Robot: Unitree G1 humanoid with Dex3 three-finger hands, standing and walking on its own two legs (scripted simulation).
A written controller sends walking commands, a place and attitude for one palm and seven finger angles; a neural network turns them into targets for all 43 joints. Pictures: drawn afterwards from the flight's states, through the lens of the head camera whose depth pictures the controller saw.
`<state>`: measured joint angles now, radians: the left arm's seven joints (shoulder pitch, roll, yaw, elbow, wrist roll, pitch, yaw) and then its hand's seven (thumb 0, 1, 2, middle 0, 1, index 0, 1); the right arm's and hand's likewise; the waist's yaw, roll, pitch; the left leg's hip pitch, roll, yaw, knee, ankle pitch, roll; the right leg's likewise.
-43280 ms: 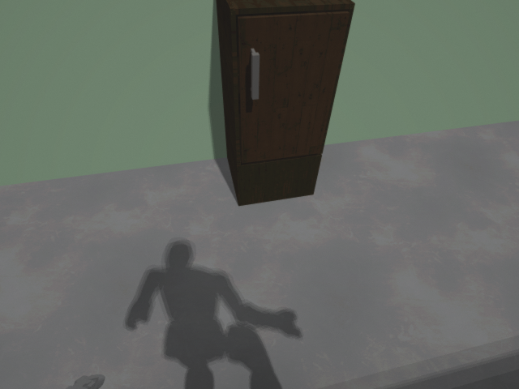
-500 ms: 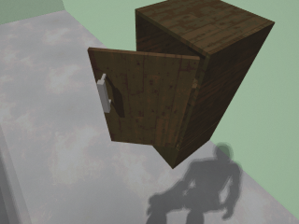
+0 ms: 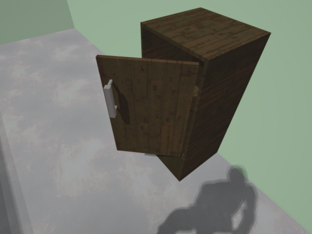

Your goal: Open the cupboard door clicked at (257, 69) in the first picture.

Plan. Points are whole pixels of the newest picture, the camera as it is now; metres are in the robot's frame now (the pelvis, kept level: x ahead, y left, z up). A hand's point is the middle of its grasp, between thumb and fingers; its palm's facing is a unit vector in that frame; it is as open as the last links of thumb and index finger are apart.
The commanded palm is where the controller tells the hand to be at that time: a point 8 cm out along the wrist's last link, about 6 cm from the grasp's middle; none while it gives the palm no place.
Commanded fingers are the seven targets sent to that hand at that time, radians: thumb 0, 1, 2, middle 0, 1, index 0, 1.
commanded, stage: shuffle to correct the standing spot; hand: left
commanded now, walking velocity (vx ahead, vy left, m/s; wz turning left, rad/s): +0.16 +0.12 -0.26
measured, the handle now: (111, 99) +0.62 +0.22 -0.03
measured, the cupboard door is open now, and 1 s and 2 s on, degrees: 46 46 46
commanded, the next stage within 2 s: come to a stop and stand still in 0.28 s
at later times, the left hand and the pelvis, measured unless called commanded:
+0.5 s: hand out of the picture +0.06 +0.19 -0.18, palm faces +0.00 -0.98 -0.18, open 7.3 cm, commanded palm none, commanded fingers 0.00 0.90 0.90 -0.20 -0.30 -0.20 -0.30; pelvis +0.05 +0.03 -0.01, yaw -3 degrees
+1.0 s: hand out of the picture +0.05 +0.19 -0.17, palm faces -0.03 -0.97 -0.22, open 7.3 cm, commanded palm none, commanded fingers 0.00 0.90 0.90 -0.20 -0.30 -0.20 -0.30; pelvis +0.02 +0.01 +0.00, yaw -2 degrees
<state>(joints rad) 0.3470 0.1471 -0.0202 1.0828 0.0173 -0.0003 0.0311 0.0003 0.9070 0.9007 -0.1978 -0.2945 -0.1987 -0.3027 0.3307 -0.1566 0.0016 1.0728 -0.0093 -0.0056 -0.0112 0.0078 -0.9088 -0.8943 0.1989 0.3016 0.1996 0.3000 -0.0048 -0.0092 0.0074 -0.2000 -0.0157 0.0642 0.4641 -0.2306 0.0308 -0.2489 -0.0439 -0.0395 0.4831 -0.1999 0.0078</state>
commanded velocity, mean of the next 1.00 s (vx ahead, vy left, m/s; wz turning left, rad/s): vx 0.02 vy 0.02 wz -0.03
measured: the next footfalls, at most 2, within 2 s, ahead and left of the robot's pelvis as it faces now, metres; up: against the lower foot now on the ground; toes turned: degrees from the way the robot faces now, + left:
none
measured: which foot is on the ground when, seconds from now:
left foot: down 0.00-1.00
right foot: down 0.00-1.00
